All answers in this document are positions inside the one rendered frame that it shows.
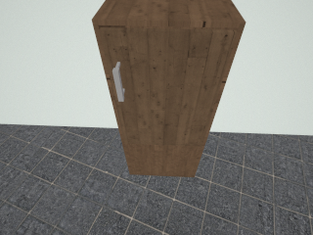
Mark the handle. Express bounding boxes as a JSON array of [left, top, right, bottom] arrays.
[[112, 62, 125, 102]]

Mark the cupboard door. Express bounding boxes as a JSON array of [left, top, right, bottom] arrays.
[[99, 27, 238, 147]]

